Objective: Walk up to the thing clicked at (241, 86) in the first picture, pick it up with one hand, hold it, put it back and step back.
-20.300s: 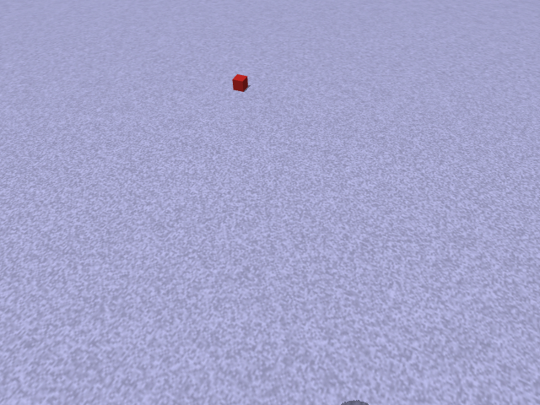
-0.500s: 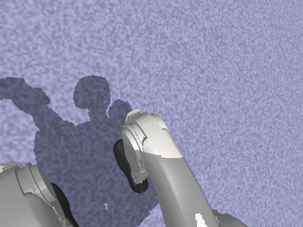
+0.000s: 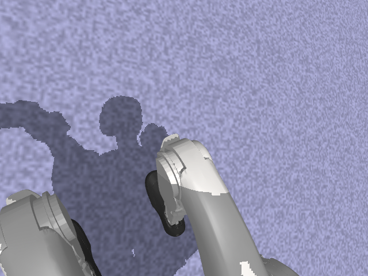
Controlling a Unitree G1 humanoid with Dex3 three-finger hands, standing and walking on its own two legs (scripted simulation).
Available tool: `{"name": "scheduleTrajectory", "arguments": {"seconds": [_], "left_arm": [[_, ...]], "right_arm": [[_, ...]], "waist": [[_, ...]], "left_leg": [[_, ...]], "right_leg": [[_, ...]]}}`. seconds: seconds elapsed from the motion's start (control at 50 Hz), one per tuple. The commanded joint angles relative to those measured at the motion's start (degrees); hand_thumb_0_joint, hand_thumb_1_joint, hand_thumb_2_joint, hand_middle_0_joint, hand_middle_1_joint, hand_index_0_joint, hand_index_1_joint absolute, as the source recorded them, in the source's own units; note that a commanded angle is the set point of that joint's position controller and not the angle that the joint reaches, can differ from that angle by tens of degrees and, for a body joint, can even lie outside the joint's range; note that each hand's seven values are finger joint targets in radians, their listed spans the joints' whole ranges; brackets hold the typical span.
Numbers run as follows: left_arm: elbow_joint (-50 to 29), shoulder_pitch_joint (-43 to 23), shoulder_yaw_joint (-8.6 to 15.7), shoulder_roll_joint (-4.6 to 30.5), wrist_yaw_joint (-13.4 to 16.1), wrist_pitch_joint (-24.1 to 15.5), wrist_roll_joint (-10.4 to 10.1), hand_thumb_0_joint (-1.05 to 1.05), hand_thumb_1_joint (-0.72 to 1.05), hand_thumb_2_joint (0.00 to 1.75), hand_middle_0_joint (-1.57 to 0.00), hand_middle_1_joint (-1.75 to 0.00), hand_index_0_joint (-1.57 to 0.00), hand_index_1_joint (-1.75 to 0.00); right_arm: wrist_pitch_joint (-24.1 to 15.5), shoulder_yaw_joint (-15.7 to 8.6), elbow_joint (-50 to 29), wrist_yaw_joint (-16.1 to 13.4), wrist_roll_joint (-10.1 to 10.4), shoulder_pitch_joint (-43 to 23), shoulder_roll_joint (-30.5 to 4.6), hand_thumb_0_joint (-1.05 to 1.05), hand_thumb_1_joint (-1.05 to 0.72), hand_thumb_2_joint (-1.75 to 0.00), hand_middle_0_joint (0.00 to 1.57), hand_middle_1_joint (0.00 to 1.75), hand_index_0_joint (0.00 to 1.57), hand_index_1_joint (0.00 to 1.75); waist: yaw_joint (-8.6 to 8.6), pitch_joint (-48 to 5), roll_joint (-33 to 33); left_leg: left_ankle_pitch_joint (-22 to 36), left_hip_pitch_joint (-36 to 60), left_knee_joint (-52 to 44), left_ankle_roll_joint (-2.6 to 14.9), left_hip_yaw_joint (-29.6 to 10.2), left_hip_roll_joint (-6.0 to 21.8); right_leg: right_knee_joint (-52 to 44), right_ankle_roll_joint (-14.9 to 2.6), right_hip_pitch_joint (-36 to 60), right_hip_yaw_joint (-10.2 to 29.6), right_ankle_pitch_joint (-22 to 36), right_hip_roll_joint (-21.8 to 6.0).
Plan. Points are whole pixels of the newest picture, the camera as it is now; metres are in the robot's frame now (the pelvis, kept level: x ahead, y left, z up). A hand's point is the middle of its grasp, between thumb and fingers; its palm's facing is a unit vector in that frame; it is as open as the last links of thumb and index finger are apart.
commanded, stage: rest palm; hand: left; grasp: from above
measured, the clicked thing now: out of the picture +0.49 +0.31 -0.30
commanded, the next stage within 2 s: close in 1.00 s
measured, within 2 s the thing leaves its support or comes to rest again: neither
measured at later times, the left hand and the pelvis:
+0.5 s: hand out of the picture +0.48 +0.29 -0.24, palm faces -0.01 -0.45 -0.90, open 13.1 cm; pelvis +0.00 +0.00 -0.01, yaw -1 degrees
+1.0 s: hand out of the picture +0.48 +0.29 -0.26, palm faces +0.00 -0.46 -0.89, open 12.6 cm; pelvis +0.00 +0.01 -0.02, yaw -2 degrees
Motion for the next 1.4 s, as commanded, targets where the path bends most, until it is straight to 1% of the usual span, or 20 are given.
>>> {"name": "scheduleTrajectory", "arguments": {"seconds": [0.0,0.04,0.08,0.16,0.22,0.32,0.46,0.56,0.68,0.8,0.94,0.96,1.04,1.08,1.14,1.16,1.24,1.3,1.32,1.38], "left_arm": [[-6.41,-20.06,-2.38,10.01,3.97,-1.67,5.77,0.00,-0.47,0.95,-0.13,-0.92,-0.11,-0.94],[-5.24,-18.74,-2.05,10.74,5.40,-2.04,6.92,0.00,-0.51,0.98,-0.12,-0.91,-0.09,-0.95],[-3.56,-17.85,-1.08,10.69,6.58,-2.24,6.33,0.00,-0.49,0.99,-0.16,-0.89,-0.11,-0.93],[-1.33,-18.38,1.19,11.62,9.35,-2.52,2.95,0.00,-0.44,1.05,-0.22,-0.88,-0.17,-0.94],[-1.02,-17.61,1.16,12.27,9.42,-2.86,0.06,0.00,-0.45,0.98,-0.20,-0.83,-0.15,-0.88],[-3.62,-18.12,-0.22,16.38,8.29,-3.35,2.44,0.00,-0.36,0.96,-0.25,-0.84,-0.21,-0.89],[-2.14,-16.78,-0.91,14.45,7.15,-3.09,-0.96,0.00,-0.37,0.89,-0.20,-0.86,-0.18,-0.88],[-4.38,-18.03,-0.60,16.63,8.08,-3.42,-0.95,0.00,-0.36,0.91,-0.23,-0.83,-0.20,-0.87],[-3.65,-17.22,-1.08,15.89,8.51,-3.83,-1.48,0.00,-0.33,0.92,-0.23,-0.85,-0.20,-0.88],[-3.07,-16.18,-1.26,16.27,8.36,-3.71,-1.34,0.00,-0.30,0.88,-0.24,-0.86,-0.22,-0.88],[-3.64,-15.93,-1.15,16.56,8.39,-3.82,-2.52,0.00,-0.25,0.88,-0.28,-0.84,-0.26,-0.87],[-3.20,-15.23,-1.36,17.42,8.52,-3.86,-1.81,0.00,-0.25,0.86,-0.27,-0.84,-0.25,-0.86],[-4.61,-15.90,-1.14,16.50,7.71,-4.13,-4.10,0.00,-0.25,0.82,-0.28,-0.79,-0.26,-0.82],[-3.33,-13.88,-1.96,16.34,7.71,-4.00,-3.10,0.00,-0.23,0.86,-0.31,-0.80,-0.28,-0.83],[-2.53,-14.37,-1.47,17.49,7.57,-4.05,-2.22,0.00,-0.01,0.91,-0.47,-0.80,-0.45,-0.83],[-3.39,-14.97,-1.65,17.10,7.33,-4.13,-2.91,0.00,0.03,0.93,-0.50,-0.80,-0.48,-0.84],[-1.97,-13.69,-2.03,16.72,7.24,-4.15,-2.58,0.00,0.03,0.75,-0.48,-0.73,-0.47,-0.74],[-1.86,-13.34,-1.92,17.68,7.07,-4.21,-1.45,0.00,0.06,0.82,-0.52,-0.75,-0.50,-0.77],[-2.06,-13.78,-2.11,16.94,6.72,-4.29,-2.36,0.00,0.08,0.79,-0.53,-0.74,-0.51,-0.75],[-2.56,-14.04,-2.49,16.29,6.24,-4.70,-2.03,0.00,0.09,0.75,-0.53,-0.72,-0.52,-0.73]], "right_arm": [[-0.14,-4.03,4.68,-0.49,-0.98,15.04,-19.65,0.00,-0.90,-0.90,0.20,0.30,0.20,0.30],[-0.45,-3.62,4.09,-0.45,-1.44,14.63,-19.68,0.00,-0.90,-0.90,0.20,0.30,0.20,0.30],[-0.74,-3.27,3.40,-0.14,-2.07,14.88,-19.84,0.00,-0.90,-0.90,0.20,0.30,0.20,0.30],[-1.26,-2.49,2.75,0.48,-2.91,15.72,-20.77,0.00,-0.90,-0.90,0.20,0.30,0.20,0.30],[-1.59,-1.18,1.03,0.82,-3.28,13.89,-21.38,0.00,-0.90,-0.90,0.20,0.30,0.20,0.30],[-1.02,0.19,1.05,0.83,-3.42,12.54,-21.63,0.00,-0.90,-0.90,0.20,0.30,0.20,0.30],[-1.11,0.87,-0.25,1.85,-3.41,13.56,-22.96,0.00,-0.90,-0.90,0.20,0.30,0.20,0.30],[-0.80,1.29,-1.37,1.84,-3.04,12.74,-24.12,0.00,-0.90,-0.90,0.20,0.30,0.20,0.30],[-0.50,1.95,-2.36,2.18,-2.87,12.49,-24.03,0.00,-0.90,-0.90,0.20,0.30,0.20,0.30],[-0.37,2.46,-2.87,2.54,-2.85,13.46,-24.52,0.00,-0.90,-0.90,0.20,0.30,0.20,0.30],[-0.44,2.56,-4.29,2.60,-2.45,12.45,-25.10,0.00,-0.90,-0.90,0.20,0.30,0.20,0.30],[-0.40,2.85,-4.54,2.63,-2.34,12.80,-25.17,0.00,-0.89,-0.90,0.20,0.30,0.20,0.30],[-0.37,2.81,-4.74,2.56,-2.43,11.61,-25.26,0.00,-0.90,-0.90,0.20,0.30,0.20,0.30],[-0.30,3.05,-5.36,2.61,-2.10,12.90,-25.75,0.00,-0.89,-0.90,0.20,0.30,0.20,0.30],[-0.21,3.03,-4.39,2.53,-1.81,13.13,-25.69,0.00,-0.89,-0.90,0.20,0.30,0.20,0.30],[-0.43,3.16,-4.34,2.37,-1.92,12.32,-25.37,0.00,-0.89,-0.90,0.20,0.30,0.20,0.30],[-0.49,3.47,-4.66,2.45,-1.88,12.85,-25.57,0.00,-0.89,-0.90,0.20,0.30,0.20,0.30],[-0.43,3.31,-4.68,2.28,-1.70,13.24,-25.26,0.00,-0.89,-0.90,0.20,0.30,0.20,0.30],[-0.59,3.25,-4.54,2.27,-1.60,12.36,-25.30,0.00,-0.89,-0.90,0.20,0.30,0.20,0.30],[-0.41,3.25,-4.48,1.97,-1.66,12.34,-25.07,0.00,-0.89,-0.90,0.20,0.30,0.20,0.30]], "waist": [[-5.28,-37.79,28.10],[-5.91,-37.30,27.71],[-6.28,-37.40,26.09],[-7.07,-37.53,23.72],[-7.65,-35.92,22.87],[-7.51,-35.73,25.20],[-9.17,-35.10,24.26],[-9.08,-33.50,27.12],[-9.67,-31.26,26.54],[-10.01,-32.50,26.44],[-9.89,-31.82,25.21],[-9.47,-32.34,26.18],[-9.85,-30.68,25.41],[-10.27,-32.17,24.38],[-9.79,-32.51,23.90],[-9.81,-31.58,23.66],[-9.92,-32.65,23.32],[-9.84,-31.77,23.30],[-9.78,-30.43,23.63],[-9.95,-29.48,25.38]], "left_leg": [[6.57,28.19,-15.50,2.14,3.30,1.04],[6.78,28.07,-15.05,2.31,3.46,0.92],[8.64,27.19,-14.26,2.43,3.60,0.92],[9.97,26.38,-12.62,2.60,3.60,1.01],[9.92,25.02,-10.89,3.10,3.75,0.71],[10.45,23.69,-11.25,3.07,4.43,0.79],[9.75,23.71,-10.34,2.94,2.95,0.82],[9.53,27.40,-11.24,2.43,1.10,1.02],[9.05,25.40,-9.77,2.74,1.56,0.73],[11.83,24.93,-9.07,2.64,1.48,0.76],[10.64,25.30,-8.70,2.72,0.76,0.78],[10.64,25.27,-8.63,2.81,1.11,0.77],[10.10,25.18,-8.26,2.74,1.21,0.60],[10.45,23.48,-7.89,2.97,1.55,0.64],[10.32,22.19,-8.18,2.88,1.46,0.86],[10.07,22.35,-8.00,2.80,1.56,0.78],[11.40,22.38,-7.64,2.78,1.45,1.02],[9.82,20.84,-8.16,2.89,1.35,1.00],[9.11,21.36,-8.32,2.76,1.22,0.85],[8.99,24.52,-9.32,2.25,0.19,1.07]], "right_leg": [[-11.38,-2.32,21.21,-6.22,10.40,1.63],[-11.72,-2.17,22.25,-6.27,11.04,1.64],[-11.39,-1.85,24.06,-6.27,12.89,1.47],[-11.62,-1.03,26.47,-6.35,14.50,1.50],[-11.29,-0.49,26.59,-6.35,14.13,1.37],[-11.27,-0.54,27.90,-6.23,15.01,1.80],[-10.07,-0.41,28.21,-7.35,14.44,1.84],[-8.04,-0.95,25.71,-8.22,14.37,1.33],[-8.22,-0.87,25.02,-7.98,14.24,1.34],[-7.90,-0.85,26.40,-8.08,16.71,1.74],[-7.32,-0.74,26.31,-8.54,15.64,1.54],[-7.76,-0.94,26.33,-8.38,15.44,1.89],[-7.03,-0.74,25.35,-8.55,14.81,1.49],[-8.06,-0.71,27.33,-8.24,15.60,2.26],[-8.32,-0.66,27.11,-8.35,15.63,2.38],[-8.06,-0.54,26.89,-8.36,15.52,1.99],[-8.20,-0.71,27.65,-8.58,16.60,2.69],[-8.71,-0.80,27.10,-8.47,15.20,2.67],[-8.16,-0.82,25.62,-8.71,14.10,2.27],[-7.30,-1.24,23.35,-9.36,13.69,2.20]]}}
